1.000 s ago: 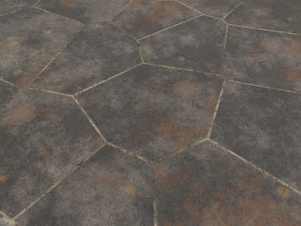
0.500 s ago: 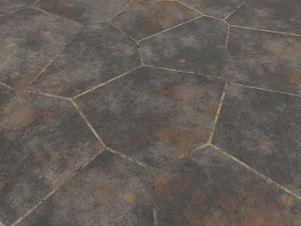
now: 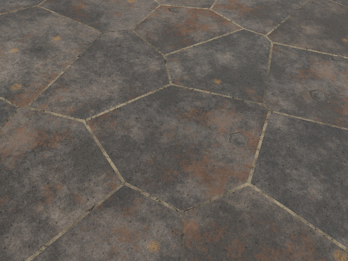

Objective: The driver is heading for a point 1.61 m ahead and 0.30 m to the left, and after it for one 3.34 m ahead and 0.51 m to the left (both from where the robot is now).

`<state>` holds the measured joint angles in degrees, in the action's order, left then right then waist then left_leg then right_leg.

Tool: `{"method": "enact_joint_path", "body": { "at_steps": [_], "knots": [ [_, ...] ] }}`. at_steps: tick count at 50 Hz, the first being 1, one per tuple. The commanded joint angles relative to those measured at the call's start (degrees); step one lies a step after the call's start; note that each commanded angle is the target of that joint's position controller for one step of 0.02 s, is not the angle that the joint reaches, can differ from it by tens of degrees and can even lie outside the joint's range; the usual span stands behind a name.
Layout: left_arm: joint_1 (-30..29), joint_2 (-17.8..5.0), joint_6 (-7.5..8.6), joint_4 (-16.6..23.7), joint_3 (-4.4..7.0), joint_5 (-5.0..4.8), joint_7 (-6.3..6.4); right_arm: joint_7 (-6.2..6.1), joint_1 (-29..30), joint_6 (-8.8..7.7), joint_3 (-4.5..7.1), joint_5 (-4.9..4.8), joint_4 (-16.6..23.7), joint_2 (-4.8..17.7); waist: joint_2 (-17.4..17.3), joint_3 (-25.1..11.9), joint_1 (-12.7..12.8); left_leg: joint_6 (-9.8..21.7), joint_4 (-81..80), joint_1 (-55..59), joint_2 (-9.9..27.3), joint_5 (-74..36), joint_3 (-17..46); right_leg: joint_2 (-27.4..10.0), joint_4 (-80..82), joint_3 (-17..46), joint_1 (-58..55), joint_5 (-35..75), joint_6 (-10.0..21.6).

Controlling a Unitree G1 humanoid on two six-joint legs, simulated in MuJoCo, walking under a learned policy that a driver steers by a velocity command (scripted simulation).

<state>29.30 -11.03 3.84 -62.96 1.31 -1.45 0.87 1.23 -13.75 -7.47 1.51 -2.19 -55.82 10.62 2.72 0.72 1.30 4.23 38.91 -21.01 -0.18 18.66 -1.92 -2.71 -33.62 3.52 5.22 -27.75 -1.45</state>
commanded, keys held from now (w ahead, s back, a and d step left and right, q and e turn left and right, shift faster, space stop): w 1.00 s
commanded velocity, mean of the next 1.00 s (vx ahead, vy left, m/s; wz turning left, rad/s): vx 0.48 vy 0.00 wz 0.00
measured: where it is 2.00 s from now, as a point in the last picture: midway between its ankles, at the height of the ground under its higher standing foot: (157, 137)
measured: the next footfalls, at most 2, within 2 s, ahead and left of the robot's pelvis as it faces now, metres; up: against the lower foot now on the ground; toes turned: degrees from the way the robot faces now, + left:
right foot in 0.54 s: +0.45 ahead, -0.07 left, +0.00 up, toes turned -1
left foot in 1.06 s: +0.72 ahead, +0.18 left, +0.00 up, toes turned +3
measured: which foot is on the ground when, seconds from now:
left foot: down 0.00-0.56, up 0.58-1.00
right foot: down 0.00-0.00, up 0.02-0.52, down 0.54-1.00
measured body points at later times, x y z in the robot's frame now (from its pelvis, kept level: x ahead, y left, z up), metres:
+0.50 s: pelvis +0.23 +0.03 +0.00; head +0.27 +0.04 +0.45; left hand +0.48 +0.23 -0.08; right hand +0.11 -0.21 -0.12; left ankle +0.02 +0.10 -0.72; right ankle +0.41 -0.07 -0.70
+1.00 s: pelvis +0.51 +0.05 +0.02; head +0.53 +0.05 +0.47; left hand +0.47 +0.31 -0.12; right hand +0.71 -0.18 -0.08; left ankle +0.68 +0.19 -0.69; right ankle +0.41 -0.07 -0.72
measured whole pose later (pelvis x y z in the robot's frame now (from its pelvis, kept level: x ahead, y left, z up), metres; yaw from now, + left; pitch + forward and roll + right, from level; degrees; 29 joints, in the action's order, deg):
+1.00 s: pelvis +0.51 +0.05 +0.02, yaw +1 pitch +2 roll -3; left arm 22.2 -13.8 5.2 -58.2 2.3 -1.1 -0.2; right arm 0.9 -2.9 -5.1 1.8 -1.1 -48.2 13.0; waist -2.0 0.2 4.8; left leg 1.4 32.4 -34.3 5.5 -0.8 0.9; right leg 3.2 -13.2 -2.5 -0.8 -16.1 1.5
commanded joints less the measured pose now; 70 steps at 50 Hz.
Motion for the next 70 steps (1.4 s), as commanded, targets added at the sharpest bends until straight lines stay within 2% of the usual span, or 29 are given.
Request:
{"method": "enact_joint_path", "body": {
  "at_steps": [1,2,3,4,5,7,9,16,22,24,26,27,28,29,30,32,35,39,47,50,52,53,54,55,56,57,59,62,70],
  "knots": [
    [-8.09,-1.58,1.70,8.34,-0.58,0.59,0.57,-0.44,-31.11,1.24,3.61,1.23,-6.33,12.56,-25.96,-5.03,-12.58,8.85,-26.90,33.43,18.81,6.40,41.34,7.93,-32.04,-2.18,33.45,-0.68,2.07],
    [-6.69,-0.70,2.91,8.72,-0.69,-1.11,0.13,-0.27,-23.15,0.53,2.08,1.98,-4.54,9.37,-19.13,-0.76,-7.83,11.18,-31.56,27.76,21.99,14.24,51.18,5.24,-42.54,4.83,38.21,-0.23,3.84],
    [-9.13,-1.93,3.72,9.68,-0.58,-1.89,-0.34,-0.06,-15.28,-0.07,1.48,1.55,-2.57,7.74,-11.53,6.06,-5.47,10.45,-30.79,22.11,21.97,11.78,43.68,1.86,-44.59,4.64,41.91,5.49,5.76],
    [-10.32,-3.38,4.08,9.80,-0.13,-1.44,-0.30,0.35,-10.25,-0.34,0.93,1.46,-1.22,6.86,-5.99,7.40,-3.86,8.98,-29.95,18.77,19.05,2.88,33.50,-1.03,-42.36,3.74,40.23,11.80,6.47],
    [-10.21,-4.58,4.08,9.39,0.67,-0.56,-0.12,0.83,-8.54,-0.26,0.63,1.87,-0.76,6.57,-4.62,6.59,-2.60,7.23,-29.73,17.52,16.03,-6.16,25.94,-2.71,-38.96,2.64,37.81,15.48,6.65],
    [-9.00,-6.55,3.16,8.77,1.97,-0.17,-0.63,0.75,-10.57,0.59,-0.26,2.22,-1.87,3.71,-6.82,4.20,-1.50,4.29,-29.19,18.77,11.18,-20.56,15.23,-3.78,-34.21,0.06,33.84,19.10,6.55],
    [-10.77,-5.11,2.11,9.27,2.19,-0.14,-0.94,0.11,-14.21,1.08,-0.53,2.23,-3.29,4.07,-6.78,3.62,-1.39,3.94,-28.81,20.60,10.08,-29.94,11.20,-3.49,-32.64,-2.12,35.57,20.18,5.72],
    [-31.69,-3.61,2.04,17.24,1.03,0.26,-1.75,-2.30,-16.75,1.74,-0.10,2.43,-2.70,7.40,-5.99,7.05,-4.79,3.47,-33.40,19.19,10.00,-31.72,7.94,-1.74,-8.85,-5.25,38.09,31.66,3.24],
    [-39.55,-4.49,3.01,20.88,0.53,-0.39,-3.48,-2.62,-19.45,2.15,0.72,1.86,-3.78,8.34,-6.78,7.70,-4.51,4.01,-30.62,27.94,12.54,-38.84,6.00,0.83,2.71,-6.33,35.16,30.63,6.06],
    [-36.20,-6.45,3.31,20.72,1.39,-0.27,-3.53,-2.54,-17.78,2.44,1.23,2.46,-3.12,9.81,-8.96,3.23,-1.53,3.60,-24.16,30.77,13.02,-57.10,5.50,3.70,3.19,-7.98,27.64,26.80,7.96],
    [-21.36,-10.69,3.17,16.74,3.54,-0.42,-2.81,-2.22,-15.22,3.38,1.49,3.12,-2.31,10.66,-11.45,-6.02,5.93,2.33,-6.74,29.85,11.15,-70.64,4.21,6.50,5.28,-8.94,9.87,25.78,10.77],
    [-9.42,-13.50,2.73,13.74,4.56,0.21,-2.14,-1.72,-12.73,3.15,0.95,3.45,-0.72,10.15,-9.70,-13.60,10.74,1.33,8.44,16.60,9.34,-58.21,4.42,-0.76,3.52,-0.94,-10.13,26.12,14.08],
    [-1.96,-17.62,2.45,12.05,5.57,2.00,-2.02,-0.69,-20.13,2.10,-1.21,3.26,-0.52,1.73,5.49,-23.56,6.88,-2.61,34.27,-8.52,-2.18,-14.59,3.71,-17.38,5.11,27.29,-33.58,17.84,24.52],
    [-3.08,-12.77,2.39,11.03,4.17,1.99,-2.13,-0.15,-20.28,0.18,-1.05,1.81,-1.73,3.40,6.78,-25.25,6.91,-0.94,43.92,-16.06,-4.28,11.45,12.43,-20.27,14.86,41.45,-32.66,13.90,25.23],
    [-9.83,-9.99,2.57,11.69,3.28,1.08,-2.13,-0.05,-13.44,-0.72,0.31,-0.09,1.11,8.28,5.63,-12.87,4.88,0.28,44.41,-20.58,-0.15,8.29,11.07,-17.80,17.74,32.23,-21.56,12.55,21.51],
    [-19.40,-5.54,3.18,13.28,1.66,1.27,-3.02,-1.05,-6.34,-0.45,1.14,-0.08,3.17,9.34,-3.52,-2.96,0.32,0.17,38.51,-16.21,5.12,-0.63,7.46,-13.36,22.45,17.28,-1.47,21.14,17.71],
    [-19.35,-5.27,3.55,11.39,1.27,1.63,-3.59,-1.85,-10.52,2.08,1.20,0.81,2.58,4.99,-0.41,-0.55,-3.91,-0.93,31.69,-8.96,8.16,-3.00,6.56,-8.75,26.77,7.77,10.19,24.25,16.35],
    [-14.57,-9.31,3.55,9.27,2.01,1.81,-2.05,-2.47,-1.42,2.60,1.76,1.93,6.49,6.51,-0.02,2.28,-2.56,-3.61,19.81,-16.12,9.94,-12.55,5.21,-8.09,28.70,3.92,10.51,27.58,16.66],
    [-5.93,-11.61,2.01,6.69,2.53,0.23,-0.95,-0.71,14.97,1.73,1.01,0.96,11.17,5.75,0.46,3.35,3.12,-3.75,-5.23,-15.17,6.00,-22.20,2.42,-9.07,25.30,1.38,-0.62,25.68,13.36],
    [-5.81,-12.24,1.22,6.09,2.99,0.11,-0.71,0.33,15.69,1.10,1.34,0.85,12.43,7.31,1.18,3.24,1.95,-1.59,-8.89,-13.66,5.22,-16.18,2.67,-12.00,21.49,2.86,-5.71,27.11,12.20],
    [-8.08,-12.74,0.58,6.54,3.12,0.18,-0.60,0.46,8.75,0.68,2.56,1.01,10.82,9.60,1.69,-0.46,-2.61,0.37,-11.27,-3.22,2.59,-13.48,0.40,-10.82,13.55,1.39,-5.91,39.27,10.46],
    [-8.54,-11.09,0.35,6.98,2.51,0.69,-0.62,0.11,-1.10,0.59,4.14,1.10,7.73,12.56,0.17,-6.51,-6.69,2.19,-11.25,9.77,2.12,-14.15,0.39,-7.33,1.83,-1.34,-2.48,44.56,8.88],
    [-7.92,-8.54,0.52,8.82,1.32,1.99,-0.56,-0.41,-12.10,0.73,5.46,1.80,5.74,17.80,-8.36,-15.87,-9.70,6.29,-11.09,26.91,13.98,-15.22,14.33,-2.93,-18.28,-5.20,9.30,29.78,6.53],
    [-1.23,-1.35,1.92,8.58,-0.54,1.01,-1.15,0.28,-14.09,0.96,5.85,2.26,4.55,20.35,-23.87,-20.96,-5.79,14.46,-19.39,42.93,23.49,-4.62,40.22,6.79,-34.70,-3.21,31.38,-3.30,3.97],
    [-4.50,-8.53,3.07,8.09,0.94,-0.28,-1.29,0.48,-12.14,0.72,4.24,1.94,5.32,14.15,-15.90,-17.67,-7.02,12.34,-21.84,40.28,22.04,-0.17,41.00,3.35,-41.56,3.50,37.56,-4.01,5.09],
    [-9.68,-11.23,3.69,9.65,1.69,-1.12,-1.43,0.40,-6.94,0.57,3.41,1.75,6.51,11.61,-12.03,-10.80,-6.14,9.85,-22.24,33.02,20.36,-4.27,32.23,0.58,-41.71,2.61,39.84,1.70,6.16],
    [-13.30,-10.13,3.19,10.22,2.11,0.15,-0.70,0.73,0.37,0.64,2.53,2.17,7.83,9.18,-5.63,-4.76,-2.81,8.40,-25.36,19.57,16.04,-15.30,21.04,-3.95,-35.95,0.76,34.88,10.30,5.41],
    [-11.25,-7.13,1.19,9.73,2.20,0.39,-0.64,0.82,-0.79,0.37,2.23,2.52,6.15,8.17,-7.10,-3.19,-0.24,8.49,-29.25,13.64,13.15,-20.99,14.19,-5.47,-31.02,0.06,29.89,14.08,4.52],
    [-25.75,-5.96,0.91,14.38,2.36,0.95,-0.96,-1.32,-7.39,1.32,2.73,2.05,2.97,10.69,-6.30,1.67,-3.14,7.21,-32.79,15.93,11.50,-22.25,6.92,-4.47,-9.07,-1.70,36.26,32.08,2.35]
  ]
}}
